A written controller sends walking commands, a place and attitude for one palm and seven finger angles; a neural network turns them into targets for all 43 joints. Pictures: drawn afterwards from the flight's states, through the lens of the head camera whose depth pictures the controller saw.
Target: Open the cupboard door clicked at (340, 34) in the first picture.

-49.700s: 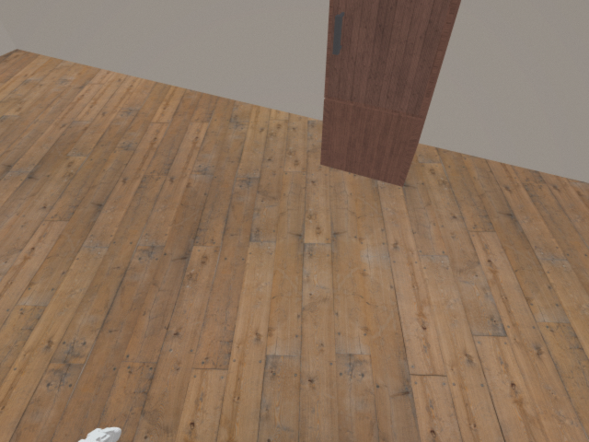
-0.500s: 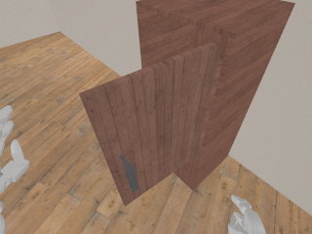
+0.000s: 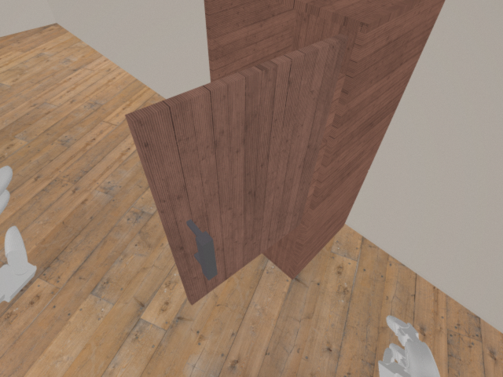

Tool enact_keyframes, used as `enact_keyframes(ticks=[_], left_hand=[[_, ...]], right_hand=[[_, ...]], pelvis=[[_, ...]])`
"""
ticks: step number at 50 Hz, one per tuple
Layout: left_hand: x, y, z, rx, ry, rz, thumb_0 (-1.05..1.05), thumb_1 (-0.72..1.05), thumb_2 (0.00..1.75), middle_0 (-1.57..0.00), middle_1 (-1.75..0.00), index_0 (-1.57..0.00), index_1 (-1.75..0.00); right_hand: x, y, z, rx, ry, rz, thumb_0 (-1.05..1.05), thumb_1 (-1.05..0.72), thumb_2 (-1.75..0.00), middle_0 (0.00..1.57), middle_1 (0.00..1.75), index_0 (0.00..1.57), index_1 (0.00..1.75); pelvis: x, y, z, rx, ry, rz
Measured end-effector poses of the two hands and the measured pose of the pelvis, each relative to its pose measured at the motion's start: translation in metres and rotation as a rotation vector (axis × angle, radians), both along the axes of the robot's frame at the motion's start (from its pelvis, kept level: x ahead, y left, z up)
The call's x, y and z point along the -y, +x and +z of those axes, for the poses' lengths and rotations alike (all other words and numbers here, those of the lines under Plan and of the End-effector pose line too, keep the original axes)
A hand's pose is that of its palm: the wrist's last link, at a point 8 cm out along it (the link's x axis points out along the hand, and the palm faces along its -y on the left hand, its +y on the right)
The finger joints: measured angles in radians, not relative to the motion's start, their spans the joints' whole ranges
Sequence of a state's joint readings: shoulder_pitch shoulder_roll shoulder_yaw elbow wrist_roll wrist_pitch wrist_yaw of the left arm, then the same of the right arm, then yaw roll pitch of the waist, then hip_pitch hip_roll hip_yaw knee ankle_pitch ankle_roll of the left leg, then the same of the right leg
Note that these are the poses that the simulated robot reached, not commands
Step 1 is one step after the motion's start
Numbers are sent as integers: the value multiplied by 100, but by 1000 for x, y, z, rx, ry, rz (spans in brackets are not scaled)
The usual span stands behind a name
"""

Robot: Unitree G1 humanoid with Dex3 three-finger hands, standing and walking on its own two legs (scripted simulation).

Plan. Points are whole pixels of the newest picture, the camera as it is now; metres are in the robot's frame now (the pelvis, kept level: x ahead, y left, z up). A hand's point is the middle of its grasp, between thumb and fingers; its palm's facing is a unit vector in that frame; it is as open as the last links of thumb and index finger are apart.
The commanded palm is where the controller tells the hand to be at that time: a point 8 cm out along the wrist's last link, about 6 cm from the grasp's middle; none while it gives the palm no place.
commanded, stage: step back with the hand held close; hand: left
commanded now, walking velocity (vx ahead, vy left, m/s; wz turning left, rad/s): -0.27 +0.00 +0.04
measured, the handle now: (201, 250) +0.36 +0.12 -0.06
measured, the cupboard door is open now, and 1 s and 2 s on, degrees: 84 84 84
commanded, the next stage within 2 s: stop stepping back and stand still in 0.68 s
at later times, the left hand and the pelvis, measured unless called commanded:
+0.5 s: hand (33, 342) +0.13 +0.22 +0.17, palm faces +0.29 -0.82 -0.50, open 7.4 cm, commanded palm +0.05 +0.27 +0.18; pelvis -0.10 -0.03 +0.00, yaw -1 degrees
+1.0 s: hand out of the picture -0.03 +0.20 +0.17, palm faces +0.34 -0.78 -0.53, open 7.4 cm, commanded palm -0.08 +0.25 +0.18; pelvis -0.23 -0.05 +0.00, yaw -1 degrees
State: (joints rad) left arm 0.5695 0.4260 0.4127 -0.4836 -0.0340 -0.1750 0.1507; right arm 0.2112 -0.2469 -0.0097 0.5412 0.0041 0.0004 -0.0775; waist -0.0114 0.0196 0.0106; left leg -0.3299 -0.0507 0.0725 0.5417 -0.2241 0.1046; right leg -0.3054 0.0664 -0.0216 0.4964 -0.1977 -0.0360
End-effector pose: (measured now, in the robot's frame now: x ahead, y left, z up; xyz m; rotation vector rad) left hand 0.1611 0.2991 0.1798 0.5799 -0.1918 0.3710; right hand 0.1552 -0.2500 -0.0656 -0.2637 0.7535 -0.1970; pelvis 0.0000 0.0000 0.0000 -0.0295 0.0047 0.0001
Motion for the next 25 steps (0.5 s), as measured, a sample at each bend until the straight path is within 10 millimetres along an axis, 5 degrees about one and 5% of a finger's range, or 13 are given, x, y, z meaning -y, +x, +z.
enact_keyframes(ticks=[14,25], left_hand=[[-10,-39,1,69,-44,99,2,89,90,-21,-31,-21,-30],[41,-68,7,2,0,-130,2,89,90,-21,-31,-21,-30]], right_hand=[[-30,-35,-12,-50,6,82,1,-90,-90,20,30,20,30],[-3,-62,-3,24,76,76,1,-90,-90,20,30,21,30]], pelvis=[[-1,-26,2,-46,2,31],[28,-97,0,-65,-13,-19]])
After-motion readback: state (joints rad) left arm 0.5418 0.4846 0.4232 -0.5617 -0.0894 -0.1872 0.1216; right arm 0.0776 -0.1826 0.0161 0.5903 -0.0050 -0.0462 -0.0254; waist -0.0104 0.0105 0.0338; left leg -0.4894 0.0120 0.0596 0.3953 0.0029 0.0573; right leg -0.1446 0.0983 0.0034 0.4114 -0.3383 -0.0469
